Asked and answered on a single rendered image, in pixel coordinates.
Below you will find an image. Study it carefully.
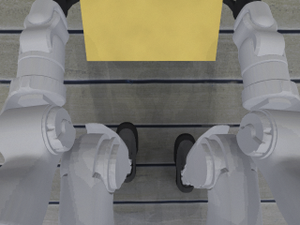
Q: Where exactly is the robot right shin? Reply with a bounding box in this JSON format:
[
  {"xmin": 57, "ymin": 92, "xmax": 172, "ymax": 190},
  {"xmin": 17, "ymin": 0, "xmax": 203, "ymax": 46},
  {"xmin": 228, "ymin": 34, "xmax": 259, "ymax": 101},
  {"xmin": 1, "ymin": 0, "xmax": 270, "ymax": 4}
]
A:
[{"xmin": 181, "ymin": 125, "xmax": 258, "ymax": 188}]

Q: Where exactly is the right robot upper arm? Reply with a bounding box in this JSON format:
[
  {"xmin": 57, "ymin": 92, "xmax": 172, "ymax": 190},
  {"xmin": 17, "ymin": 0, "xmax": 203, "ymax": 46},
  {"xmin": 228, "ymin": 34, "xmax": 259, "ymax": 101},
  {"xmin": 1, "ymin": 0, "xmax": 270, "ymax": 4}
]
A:
[{"xmin": 236, "ymin": 108, "xmax": 300, "ymax": 225}]

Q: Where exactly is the robot right forearm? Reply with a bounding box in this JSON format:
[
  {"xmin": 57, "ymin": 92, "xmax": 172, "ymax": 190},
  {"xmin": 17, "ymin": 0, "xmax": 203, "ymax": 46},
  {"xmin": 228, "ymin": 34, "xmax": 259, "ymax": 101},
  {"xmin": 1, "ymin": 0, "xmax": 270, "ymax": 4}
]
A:
[{"xmin": 232, "ymin": 1, "xmax": 300, "ymax": 112}]

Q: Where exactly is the carton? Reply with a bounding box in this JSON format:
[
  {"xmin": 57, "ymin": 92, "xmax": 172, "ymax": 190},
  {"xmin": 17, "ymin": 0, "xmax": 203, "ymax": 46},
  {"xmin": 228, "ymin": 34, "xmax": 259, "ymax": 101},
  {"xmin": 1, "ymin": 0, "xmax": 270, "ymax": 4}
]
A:
[{"xmin": 80, "ymin": 0, "xmax": 223, "ymax": 61}]

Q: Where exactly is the robot left forearm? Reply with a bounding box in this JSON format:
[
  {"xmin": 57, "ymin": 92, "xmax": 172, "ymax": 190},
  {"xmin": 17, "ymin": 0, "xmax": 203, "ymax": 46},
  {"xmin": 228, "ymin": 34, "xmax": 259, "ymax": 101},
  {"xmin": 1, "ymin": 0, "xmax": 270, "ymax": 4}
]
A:
[{"xmin": 0, "ymin": 0, "xmax": 69, "ymax": 153}]

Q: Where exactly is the right robot foot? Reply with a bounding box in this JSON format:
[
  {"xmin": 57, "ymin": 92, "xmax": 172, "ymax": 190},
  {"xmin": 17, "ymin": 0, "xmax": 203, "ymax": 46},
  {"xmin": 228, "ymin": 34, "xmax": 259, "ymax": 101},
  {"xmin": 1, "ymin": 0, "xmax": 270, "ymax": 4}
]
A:
[{"xmin": 173, "ymin": 133, "xmax": 195, "ymax": 193}]

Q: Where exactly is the left robot upper arm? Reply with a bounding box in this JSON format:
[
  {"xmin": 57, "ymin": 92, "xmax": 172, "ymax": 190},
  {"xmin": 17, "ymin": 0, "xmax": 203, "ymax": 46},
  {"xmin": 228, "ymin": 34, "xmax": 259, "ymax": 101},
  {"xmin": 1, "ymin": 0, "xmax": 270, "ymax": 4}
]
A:
[{"xmin": 0, "ymin": 104, "xmax": 76, "ymax": 225}]

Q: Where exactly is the robot right hand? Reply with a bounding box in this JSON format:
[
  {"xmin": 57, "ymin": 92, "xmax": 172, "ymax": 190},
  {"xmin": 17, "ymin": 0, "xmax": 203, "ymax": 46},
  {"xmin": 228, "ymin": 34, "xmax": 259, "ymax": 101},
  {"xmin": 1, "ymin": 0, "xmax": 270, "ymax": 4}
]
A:
[{"xmin": 222, "ymin": 0, "xmax": 262, "ymax": 20}]

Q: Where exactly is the robot left hand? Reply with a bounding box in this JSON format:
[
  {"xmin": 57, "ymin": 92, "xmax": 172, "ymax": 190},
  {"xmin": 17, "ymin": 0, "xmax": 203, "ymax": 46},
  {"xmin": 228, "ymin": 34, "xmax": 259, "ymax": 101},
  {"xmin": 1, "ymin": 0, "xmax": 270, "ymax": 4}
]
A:
[{"xmin": 53, "ymin": 0, "xmax": 80, "ymax": 17}]

